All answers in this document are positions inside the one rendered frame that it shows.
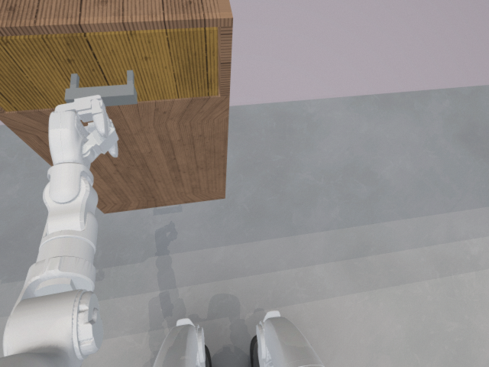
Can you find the right robot shin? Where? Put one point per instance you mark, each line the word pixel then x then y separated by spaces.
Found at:
pixel 262 363

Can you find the left robot forearm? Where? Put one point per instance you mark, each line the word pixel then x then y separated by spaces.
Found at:
pixel 67 248

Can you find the handle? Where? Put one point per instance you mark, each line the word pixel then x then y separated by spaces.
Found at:
pixel 117 95

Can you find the cabinet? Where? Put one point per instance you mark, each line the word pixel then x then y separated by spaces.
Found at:
pixel 170 151

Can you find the right robot thigh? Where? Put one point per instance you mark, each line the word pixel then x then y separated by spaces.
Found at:
pixel 280 341

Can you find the robot left hand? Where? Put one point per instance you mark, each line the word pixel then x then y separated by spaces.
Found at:
pixel 67 135

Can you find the left robot upper arm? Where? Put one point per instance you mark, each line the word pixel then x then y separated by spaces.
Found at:
pixel 55 330

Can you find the drawer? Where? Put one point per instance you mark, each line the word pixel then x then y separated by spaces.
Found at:
pixel 35 70

